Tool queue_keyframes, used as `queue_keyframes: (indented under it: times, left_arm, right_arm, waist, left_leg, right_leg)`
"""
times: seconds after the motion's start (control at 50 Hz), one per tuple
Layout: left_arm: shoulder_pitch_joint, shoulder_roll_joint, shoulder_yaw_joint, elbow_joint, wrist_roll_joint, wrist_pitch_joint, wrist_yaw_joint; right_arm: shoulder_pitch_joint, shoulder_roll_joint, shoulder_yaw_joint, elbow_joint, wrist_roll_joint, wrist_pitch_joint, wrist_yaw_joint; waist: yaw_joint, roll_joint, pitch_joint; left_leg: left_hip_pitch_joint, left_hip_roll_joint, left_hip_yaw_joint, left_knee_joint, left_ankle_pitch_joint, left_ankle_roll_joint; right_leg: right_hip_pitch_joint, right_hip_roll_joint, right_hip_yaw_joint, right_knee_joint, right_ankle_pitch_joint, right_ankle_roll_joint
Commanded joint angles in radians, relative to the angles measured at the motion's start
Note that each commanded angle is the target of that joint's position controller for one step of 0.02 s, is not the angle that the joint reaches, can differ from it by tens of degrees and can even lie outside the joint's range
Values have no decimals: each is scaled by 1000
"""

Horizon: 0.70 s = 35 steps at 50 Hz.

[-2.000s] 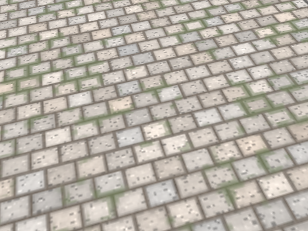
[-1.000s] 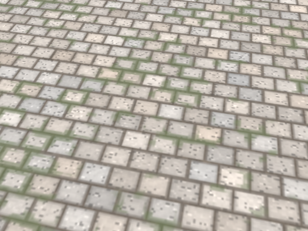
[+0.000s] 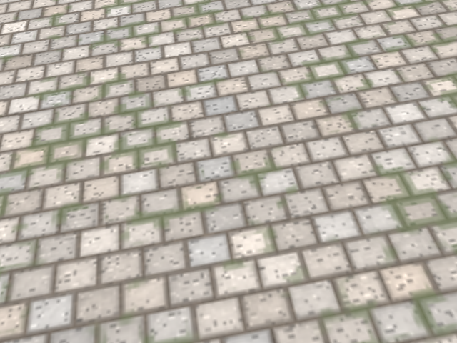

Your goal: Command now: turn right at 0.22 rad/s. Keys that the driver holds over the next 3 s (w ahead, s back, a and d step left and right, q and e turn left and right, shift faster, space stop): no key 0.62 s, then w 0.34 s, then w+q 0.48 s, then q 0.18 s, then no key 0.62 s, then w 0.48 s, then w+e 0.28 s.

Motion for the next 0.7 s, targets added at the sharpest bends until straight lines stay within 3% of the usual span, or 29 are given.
queue_keyframes:
  times: [0.02, 0.12, 0.16, 0.18, 0.2, 0.22, 0.24, 0.26, 0.32, 0.46, 0.62, 0.66, 0.7]
  left_arm:
    - [-4, 152, 44, -53, 7, -6, -1]
    - [-29, 129, 32, -36, 4, -1, -14]
    - [-37, 104, 22, -24, -5, -2, -14]
    - [-4, 90, 17, -14, 2, -10, -15]
    - [44, 91, 19, -12, 20, -21, -20]
    - [56, 83, 19, -6, 19, -28, -26]
    - [16, 95, 19, -2, 21, -29, -28]
    - [-21, 100, 23, -8, 14, -24, -26]
    - [-24, 86, 24, -14, 10, -5, -21]
    - [0, 69, 27, 5, 5, -9, -15]
    - [16, 68, 32, 17, 4, -9, -2]
    - [33, 63, 32, 28, 2, -5, 2]
    - [42, 68, 35, 23, -7, -10, 4]
  right_arm:
    - [-38, -67, -11, -68, 2, -19, 5]
    - [-16, -62, -6, -59, 8, -39, 18]
    - [31, -46, 3, -40, -2, -52, 30]
    - [46, -75, 1, -40, -16, -57, 31]
    - [46, -146, -13, -46, -22, -57, 29]
    - [19, -135, -14, -32, -13, -54, 33]
    - [-1, -83, -2, -43, -9, -53, 38]
    - [-6, -69, 2, -43, -11, -54, 38]
    - [13, -69, 9, -38, -13, -67, 36]
    - [26, -62, 20, -35, -9, -63, 28]
    - [25, -47, 29, -16, -8, -63, 33]
    - [43, -43, 31, -1, -7, -59, 33]
    - [60, -61, 26, 5, 5, -60, 29]
  waist:
    - [26, -169, -72]
    - [20, -159, -72]
    - [-24, -126, -83]
    - [-16, -88, -109]
    - [33, 20, -131]
    - [54, 105, -135]
    - [24, 89, -118]
    - [9, 73, -99]
    - [3, 45, -70]
    - [-6, -27, -51]
    - [-4, -41, -44]
    - [-6, -34, -50]
    - [-9, 8, 26]
  left_leg:
    - [14, 20, -1, -112, -32, -2]
    - [152, 5, 19, -313, -54, 22]
    - [293, 6, 23, -548, 171, 49]
    - [389, 58, -23, -565, 312, 71]
    - [449, 130, -70, -498, 495, 111]
    - [404, 125, -70, -475, 412, 154]
    - [362, 101, -63, -493, 292, 155]
    - [342, 85, -51, -497, 238, 140]
    - [315, 62, -32, -489, 209, 120]
    - [318, 40, -22, -469, 201, 120]
    - [310, 25, -16, -473, 187, 121]
    - [301, 5, -6, -488, -29, 133]
    - [252, 24, -61, -525, -325, 186]
  right_leg:
    - [112, -252, 248, -124, 129, -133]
    - [103, -248, 287, -82, 192, -144]
    - [79, -216, 265, -52, 238, -97]
    - [46, -190, 242, -38, 200, -51]
    - [2, -122, 171, 7, 102, -11]
    - [17, -67, 93, -4, 14, 22]
    - [38, -61, 77, 2, -6, 42]
    - [36, -61, 75, 14, 14, 43]
    - [39, -75, 94, 20, 84, 28]
    - [39, -82, 102, 20, 117, 38]
    - [65, -89, 103, 23, 139, 50]
    - [57, -62, 77, 27, -72, 43]
    - [-47, -32, 43, 64, -374, 26]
